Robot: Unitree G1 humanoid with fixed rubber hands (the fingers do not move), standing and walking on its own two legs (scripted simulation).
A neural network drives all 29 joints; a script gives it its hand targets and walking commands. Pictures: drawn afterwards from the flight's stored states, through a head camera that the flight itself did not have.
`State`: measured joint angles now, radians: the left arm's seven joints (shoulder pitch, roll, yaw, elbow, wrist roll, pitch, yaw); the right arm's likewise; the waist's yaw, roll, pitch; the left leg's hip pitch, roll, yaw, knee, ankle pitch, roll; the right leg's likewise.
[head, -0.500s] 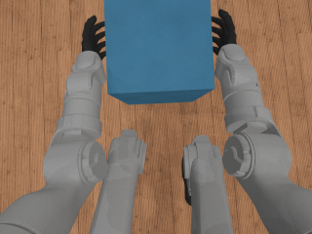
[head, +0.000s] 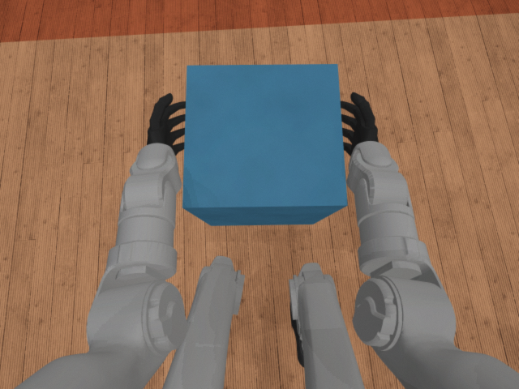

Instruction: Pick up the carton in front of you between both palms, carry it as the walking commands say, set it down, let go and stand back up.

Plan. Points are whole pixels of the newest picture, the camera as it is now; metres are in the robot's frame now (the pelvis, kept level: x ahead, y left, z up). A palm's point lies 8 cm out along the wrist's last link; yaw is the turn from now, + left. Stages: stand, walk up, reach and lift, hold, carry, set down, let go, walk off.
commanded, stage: reach and lift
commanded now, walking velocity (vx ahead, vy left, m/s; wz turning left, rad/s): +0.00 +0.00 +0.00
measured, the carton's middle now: (262, 160) +0.46 +0.03 -0.12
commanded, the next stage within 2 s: hold in 2.00 s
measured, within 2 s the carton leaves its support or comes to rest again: neither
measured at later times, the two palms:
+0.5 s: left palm (118, 123) +0.41 +0.17 +0.11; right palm (428, 129) +0.42 -0.13 +0.11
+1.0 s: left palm (5, 58) +0.37 +0.16 +0.25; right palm out of the picture +0.38 -0.14 +0.25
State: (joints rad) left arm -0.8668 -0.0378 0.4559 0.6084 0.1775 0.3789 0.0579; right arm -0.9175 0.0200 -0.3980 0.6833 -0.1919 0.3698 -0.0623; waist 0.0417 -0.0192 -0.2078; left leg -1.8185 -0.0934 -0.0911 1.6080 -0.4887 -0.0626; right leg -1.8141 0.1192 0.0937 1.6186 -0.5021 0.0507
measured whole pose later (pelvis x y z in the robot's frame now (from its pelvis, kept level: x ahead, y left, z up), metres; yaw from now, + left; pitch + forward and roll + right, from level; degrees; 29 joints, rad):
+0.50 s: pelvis +0.05 +0.00 +0.14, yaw +0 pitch +24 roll +0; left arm -0.50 -0.10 0.37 0.61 0.19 0.31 0.04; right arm -0.52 0.11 -0.34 0.64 -0.19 0.31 -0.06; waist 0.03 -0.01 -0.21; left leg -1.08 -0.08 -0.12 1.08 -0.42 -0.04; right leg -1.07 0.09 0.12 1.08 -0.43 0.02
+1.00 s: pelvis +0.09 +0.00 +0.23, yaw +0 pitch +0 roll +0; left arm -0.24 -0.15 0.25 0.39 0.23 0.55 0.02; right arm -0.24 0.15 -0.25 0.40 -0.23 0.55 -0.03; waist 0.00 0.00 -0.10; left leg -0.25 -0.05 -0.14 0.48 -0.24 -0.01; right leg -0.24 0.05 0.14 0.49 -0.25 0.01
